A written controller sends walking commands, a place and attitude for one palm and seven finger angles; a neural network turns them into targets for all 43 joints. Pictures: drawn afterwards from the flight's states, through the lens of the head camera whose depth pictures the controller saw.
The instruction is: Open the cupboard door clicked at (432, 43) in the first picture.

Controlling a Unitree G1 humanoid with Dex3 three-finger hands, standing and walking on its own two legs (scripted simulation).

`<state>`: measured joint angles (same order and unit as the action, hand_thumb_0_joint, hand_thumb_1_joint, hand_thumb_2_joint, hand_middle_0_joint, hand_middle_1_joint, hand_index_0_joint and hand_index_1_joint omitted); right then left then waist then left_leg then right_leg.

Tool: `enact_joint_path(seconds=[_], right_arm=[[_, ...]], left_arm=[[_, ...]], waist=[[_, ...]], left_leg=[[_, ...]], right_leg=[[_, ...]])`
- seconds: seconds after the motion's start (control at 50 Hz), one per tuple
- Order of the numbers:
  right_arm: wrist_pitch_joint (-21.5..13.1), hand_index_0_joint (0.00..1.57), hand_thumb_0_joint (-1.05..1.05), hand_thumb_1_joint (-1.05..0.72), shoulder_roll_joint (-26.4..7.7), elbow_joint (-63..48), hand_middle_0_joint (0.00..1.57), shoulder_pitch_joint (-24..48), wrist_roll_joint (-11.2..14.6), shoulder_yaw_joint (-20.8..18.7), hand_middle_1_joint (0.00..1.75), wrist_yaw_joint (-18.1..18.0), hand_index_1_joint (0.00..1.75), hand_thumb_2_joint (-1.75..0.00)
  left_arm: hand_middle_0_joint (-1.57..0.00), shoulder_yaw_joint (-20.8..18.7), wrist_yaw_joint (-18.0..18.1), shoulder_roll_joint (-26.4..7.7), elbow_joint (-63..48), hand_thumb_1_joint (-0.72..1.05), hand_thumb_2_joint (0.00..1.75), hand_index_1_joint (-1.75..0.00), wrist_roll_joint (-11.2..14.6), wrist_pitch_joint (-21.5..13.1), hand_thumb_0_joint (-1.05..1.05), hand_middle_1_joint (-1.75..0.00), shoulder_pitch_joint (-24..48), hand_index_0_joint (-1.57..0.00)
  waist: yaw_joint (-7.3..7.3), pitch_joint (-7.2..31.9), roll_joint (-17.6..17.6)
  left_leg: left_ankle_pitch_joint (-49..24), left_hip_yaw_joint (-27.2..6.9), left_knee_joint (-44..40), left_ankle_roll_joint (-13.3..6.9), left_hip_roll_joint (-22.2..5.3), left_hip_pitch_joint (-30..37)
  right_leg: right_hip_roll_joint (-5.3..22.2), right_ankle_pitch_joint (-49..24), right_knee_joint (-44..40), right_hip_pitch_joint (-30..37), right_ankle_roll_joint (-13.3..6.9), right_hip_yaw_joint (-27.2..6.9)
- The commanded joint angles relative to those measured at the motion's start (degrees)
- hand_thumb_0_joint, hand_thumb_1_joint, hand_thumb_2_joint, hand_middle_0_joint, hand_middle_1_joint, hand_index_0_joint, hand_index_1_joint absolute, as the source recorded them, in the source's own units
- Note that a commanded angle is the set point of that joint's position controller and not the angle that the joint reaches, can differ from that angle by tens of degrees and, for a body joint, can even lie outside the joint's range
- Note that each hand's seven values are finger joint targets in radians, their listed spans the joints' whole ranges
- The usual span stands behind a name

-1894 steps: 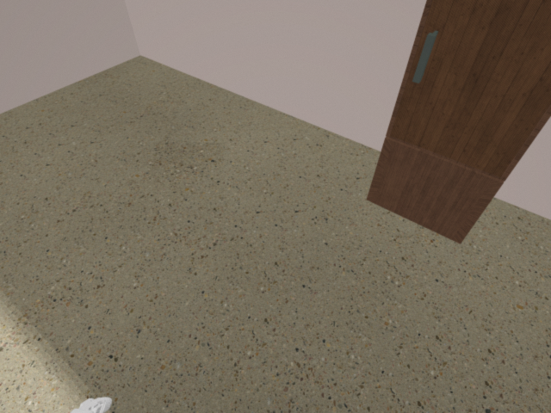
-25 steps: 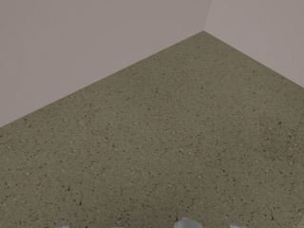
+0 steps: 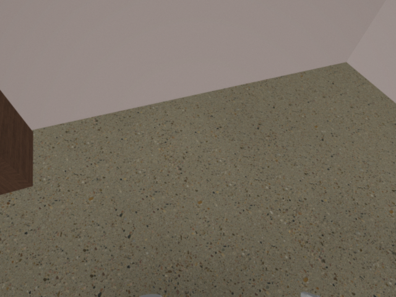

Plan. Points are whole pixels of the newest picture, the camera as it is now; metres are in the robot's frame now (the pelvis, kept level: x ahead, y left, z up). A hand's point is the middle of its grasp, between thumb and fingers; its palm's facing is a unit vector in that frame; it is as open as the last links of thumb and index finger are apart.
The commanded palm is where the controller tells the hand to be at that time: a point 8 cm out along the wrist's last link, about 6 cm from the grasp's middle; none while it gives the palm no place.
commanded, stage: turn to face it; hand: left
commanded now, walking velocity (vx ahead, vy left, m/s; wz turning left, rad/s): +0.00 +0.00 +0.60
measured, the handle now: out of the picture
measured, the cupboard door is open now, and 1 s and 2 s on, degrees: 36 36 36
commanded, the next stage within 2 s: take the last steps up to it in 1.52 s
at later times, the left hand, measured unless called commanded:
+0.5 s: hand out of the picture +0.05 +0.16 -0.13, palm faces +0.26 -0.93 -0.27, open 7.4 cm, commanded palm none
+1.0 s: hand out of the picture -0.03 +0.19 -0.14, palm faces +0.56 -0.78 -0.28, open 7.4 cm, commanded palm none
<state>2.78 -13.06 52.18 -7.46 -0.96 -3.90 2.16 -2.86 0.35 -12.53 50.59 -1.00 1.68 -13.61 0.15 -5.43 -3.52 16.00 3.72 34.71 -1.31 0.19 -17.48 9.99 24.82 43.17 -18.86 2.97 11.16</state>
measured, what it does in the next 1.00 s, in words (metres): steps on the spot, turning left: right foot, then left foot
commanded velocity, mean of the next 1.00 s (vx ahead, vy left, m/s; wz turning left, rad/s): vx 0.00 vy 0.00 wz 0.60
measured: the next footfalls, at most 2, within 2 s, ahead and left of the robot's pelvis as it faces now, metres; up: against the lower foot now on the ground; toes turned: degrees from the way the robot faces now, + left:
right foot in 0.34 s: +0.07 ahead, -0.15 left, +0.00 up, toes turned +8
left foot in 0.70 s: +0.00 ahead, +0.09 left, +0.00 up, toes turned +29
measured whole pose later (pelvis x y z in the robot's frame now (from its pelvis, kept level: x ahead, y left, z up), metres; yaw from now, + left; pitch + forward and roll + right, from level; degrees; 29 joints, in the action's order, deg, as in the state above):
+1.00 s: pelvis +0.01 -0.04 +0.01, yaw +34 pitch +1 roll +0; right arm 2.9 -12.4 52.3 -8.6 -1.7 -3.3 0.7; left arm -3.9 0.5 -14.6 49.6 -0.7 2.6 -9.2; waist 0.4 -5.3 0.0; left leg 13.5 -4.9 30.3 0.0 1.5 -17.8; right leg 3.0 24.4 46.4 -23.0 4.0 0.8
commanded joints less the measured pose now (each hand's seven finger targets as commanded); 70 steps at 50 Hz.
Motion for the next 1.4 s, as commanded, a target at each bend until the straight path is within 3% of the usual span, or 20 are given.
enact_joint_path(seconds=[0.0, 0.08, 0.26, 0.28, 0.32, 0.42, 0.56, 0.62, 0.64, 0.68, 0.7, 0.8, 0.98, 1.0, 1.04, 1.06, 1.12, 1.34, 1.36, 1.38], right_arm=[[-1.8, 0.20, 0.00, -0.90, -13.9, -1.5, 0.20, -9.5, -0.5, -3.1, 0.30, -2.8, 0.30, -0.90], [-2.3, 0.20, 0.00, -0.90, -10.8, -2.7, 0.20, -4.1, -0.4, -1.9, 0.30, -3.2, 0.30, -0.90], [-1.0, 0.20, 0.00, -0.90, -11.3, -3.9, 0.20, -0.1, -0.3, -3.0, 0.30, -2.6, 0.30, -0.90], [-1.1, 0.20, 0.00, -0.90, -10.0, -4.3, 0.20, 0.1, 0.1, -2.8, 0.30, -2.4, 0.30, -0.90], [-1.1, 0.20, 0.00, -0.90, -5.7, -6.3, 0.20, 0.2, 0.4, -2.3, 0.30, -1.7, 0.30, -0.90], [0.5, 0.20, 0.00, -0.90, -4.9, -2.8, 0.20, -1.1, 0.0, -2.0, 0.30, -0.3, 0.30, -0.90], [-0.4, 0.20, 0.00, -0.90, -3.0, -4.2, 0.20, 4.5, 0.5, -0.5, 0.30, -0.2, 0.30, -0.90], [-0.9, 0.20, 0.00, -0.90, -4.4, -3.5, 0.20, 0.4, 0.4, -0.8, 0.30, -0.4, 0.30, -0.90], [-1.3, 0.20, 0.00, -0.90, -6.2, -2.9, 0.20, -2.3, 0.3, -1.2, 0.30, -0.5, 0.30, -0.90], [-1.4, 0.20, 0.00, -0.90, -17.4, -2.1, 0.20, -9.9, -0.4, -3.9, 0.30, -1.3, 0.30, -0.90], [-1.3, 0.20, 0.00, -0.90, -16.5, -1.2, 0.20, -12.1, -0.4, -3.5, 0.30, -1.8, 0.30, -0.90], [-2.1, 0.20, 0.00, -0.90, -11.4, -3.7, 0.20, -2.0, -0.5, -2.0, 0.30, -3.1, 0.30, -0.90], [-0.9, 0.20, 0.00, -0.90, -11.8, -4.4, 0.20, 0.4, -0.5, -2.9, 0.30, -2.5, 0.30, -0.90], [-0.9, 0.20, 0.00, -0.90, -10.9, -4.9, 0.20, 1.4, -0.1, -2.9, 0.30, -2.4, 0.30, -0.90], [-1.1, 0.20, 0.00, -0.90, -5.0, -7.0, 0.20, 1.4, 0.6, -2.1, 0.30, -1.7, 0.30, -0.90], [-0.8, 0.20, 0.00, -0.90, -7.6, -6.6, 0.20, 2.0, -0.1, -2.5, 0.30, -1.5, 0.30, -0.90], [0.1, 0.20, 0.00, -0.90, -6.0, -3.7, 0.20, 0.8, -0.1, -2.3, 0.30, -0.7, 0.30, -0.90], [-1.3, 0.20, 0.00, -0.90, -3.4, -2.2, 0.20, 0.8, 0.4, -0.1, 0.30, -0.9, 0.30, -0.90], [-1.7, 0.20, 0.00, -0.90, -5.1, -1.4, 0.20, -2.0, 0.3, -0.5, 0.30, -1.0, 0.30, -0.90], [-2.4, 0.20, 0.00, -0.90, -10.4, -1.2, 0.20, -4.5, -0.3, -1.6, 0.30, -1.3, 0.30, -0.90]], left_arm=[[-0.20, -1.9, 0.9, -5.7, -7.2, 0.90, 0.90, -0.30, -0.2, -0.2, 0.00, -0.30, 8.0, -0.20], [-0.20, -2.1, 0.3, -5.7, -4.0, 0.90, 0.90, -0.30, 0.1, -0.1, 0.00, -0.30, 4.5, -0.20], [-0.20, -2.1, 0.7, -5.6, -3.9, 0.90, 0.90, -0.30, 0.5, -1.0, 0.00, -0.30, -0.5, -0.20], [-0.20, -2.6, 1.0, -7.5, -3.5, 0.90, 0.90, -0.30, 0.3, -1.6, 0.00, -0.30, -2.9, -0.20], [-0.20, -3.6, 1.6, -15.4, -3.9, 0.90, 0.90, -0.30, -0.9, -2.1, 0.00, -0.30, -4.2, -0.20], [-0.20, -1.8, 1.8, -8.2, -6.0, 0.90, 0.90, -0.30, -0.5, -2.4, 0.00, -0.30, 4.7, -0.20], [-0.20, -3.2, 1.5, -11.9, -3.0, 0.90, 0.90, -0.30, -0.9, -2.2, 0.00, -0.30, -3.1, -0.20], [-0.20, -3.6, 1.2, -12.4, -2.7, 0.90, 0.90, -0.30, -0.5, -1.9, 0.00, -0.30, -2.1, -0.20], [-0.20, -3.6, 0.9, -11.8, -3.1, 0.90, 0.90, -0.30, 0.0, -1.6, 0.00, -0.30, -1.6, -0.20], [-0.20, -1.7, 0.5, -5.3, -7.5, 0.90, 0.90, -0.30, 0.3, -0.8, 0.00, -0.30, 2.4, -0.20], [-0.20, -1.6, 0.9, -7.0, -8.8, 0.90, 0.90, -0.30, -0.3, -0.2, 0.00, -0.30, 6.6, -0.20], [-0.20, -2.2, 0.2, -6.1, -4.1, 0.90, 0.90, -0.30, -0.1, 0.0, 0.00, -0.30, 3.7, -0.20], [-0.20, -2.0, 0.6, -5.8, -4.4, 0.90, 0.90, -0.30, 0.4, -0.8, 0.00, -0.30, -0.1, -0.20], [-0.20, -2.4, 0.8, -6.9, -4.0, 0.90, 0.90, -0.30, 0.3, -1.3, 0.00, -0.30, -2.6, -0.20], [-0.20, -3.8, 1.6, -14.9, -4.0, 0.90, 0.90, -0.30, -1.1, -2.2, 0.00, -0.30, -5.0, -0.20], [-0.20, -3.2, 1.7, -14.2, -4.4, 0.90, 0.90, -0.30, -0.7, -2.2, 0.00, -0.30, -3.6, -0.20], [-0.20, -2.0, 1.8, -8.8, -5.8, 0.90, 0.90, -0.30, -0.4, -2.2, 0.00, -0.30, 3.5, -0.20], [-0.20, -3.2, 1.2, -11.6, -1.2, 0.90, 0.90, -0.30, -0.5, -2.2, 0.00, -0.30, -3.7, -0.20], [-0.20, -3.1, 1.1, -11.0, -1.3, 0.90, 0.90, -0.30, 0.1, -2.0, 0.00, -0.30, -2.8, -0.20], [-0.20, -2.8, 0.8, -8.1, -2.5, 0.90, 0.90, -0.30, 0.5, -1.7, 0.00, -0.30, -3.5, -0.20]], waist=[[4.48, 8.9, 16.1], [0.96, 7.9, 11.7], [-1.74, 8.0, 11.7], [-2.99, 8.7, 7.9], [-3.87, 8.2, -13.5], [1.17, 5.0, -8.4], [-3.17, 6.9, -8.2], [-0.72, 8.6, -7.6], [1.05, 9.7, -3.3], [5.60, 11.4, 21.7], [6.38, 10.2, 13.7], [0.83, 7.9, 10.6], [-0.86, 7.9, 12.3], [-2.39, 8.6, 10.3], [-4.02, 8.5, -14.5], [-3.35, 7.4, -11.5], [0.52, 4.6, -8.2], [-1.22, 7.9, -7.7], [0.64, 9.2, -4.5], [1.81, 12.9, 9.1]], left_leg=[[-26.3, -25.8, -14.1, -11.1, -20.2, 12.4], [-29.9, -16.7, -13.2, -7.6, -13.1, 10.8], [-18.7, -21.2, -8.6, -5.4, -9.2, -1.1], [-12.4, -19.8, -4.7, -2.9, -6.3, -6.0], [20.0, -6.2, 21.5, 3.5, 4.3, -17.9], [7.6, -4.8, 34.2, 4.7, -1.6, -14.5], [11.0, 1.8, 10.3, 4.6, -0.3, -8.3], [2.9, 2.7, -2.5, 3.5, 0.1, 0.7], [-4.3, 1.4, -9.1, 2.6, -0.6, 8.4], [-36.2, -29.6, -14.1, -11.5, -24.8, 18.9], [-29.3, -29.1, -13.3, -13.3, -24.9, 15.3], [-22.4, -17.6, -14.1, -7.8, -13.5, 8.4], [-16.1, -22.4, -10.2, -6.3, -9.8, -0.7], [-13.8, -21.6, -7.2, -4.6, -7.9, -4.4], [15.6, -6.0, 15.3, 3.5, 5.5, -19.3], [18.4, -8.5, 27.6, 3.0, 2.2, -17.9], [9.0, -6.8, 36.7, 4.0, -1.0, -16.3], [2.1, 2.2, -3.4, 3.1, 1.0, 1.2], [-5.6, 1.0, -10.4, 2.2, -0.5, 8.6], [-21.5, -12.7, -12.5, -2.4, -11.9, 18.6]], right_leg=[[-2.6, 7.0, 22.5, -18.0, 1.3, -10.8], [-4.3, -0.8, 19.4, -13.9, 2.0, -11.0], [-9.9, -8.4, -11.7, 8.2, 0.8, -8.0], [-7.0, -12.1, -19.9, 15.3, 0.2, -10.4], [18.4, -18.3, -28.7, 17.3, -10.5, -32.6], [7.9, -26.0, -24.5, 8.6, -9.1, -12.4], [10.8, -39.8, -18.7, 16.5, -9.9, -8.3], [10.6, -36.5, -12.5, 13.5, -6.8, -4.7], [9.5, -31.7, -7.0, 8.2, -4.3, -2.7], [-2.5, 15.8, 15.6, -15.5, 2.0, -2.6], [-2.4, 13.5, 20.7, -15.9, 1.0, -8.2], [-4.1, -0.3, 20.3, -12.8, 1.6, -10.9], [-9.7, -5.3, -7.8, 5.9, 0.7, -8.2], [-9.0, -10.0, -15.5, 12.2, 0.4, -8.9], [15.0, -12.5, -28.9, 20.4, -8.6, -32.6], [18.1, -15.7, -28.5, 13.4, -12.2, -31.8], [9.1, -24.6, -24.4, 9.2, -10.2, -17.1], [8.5, -39.6, -13.2, 13.8, -6.7, -6.2], [7.6, -35.4, -8.4, 9.4, -4.5, -4.6], [2.2, -19.0, 1.6, -1.2, -0.8, -1.0]])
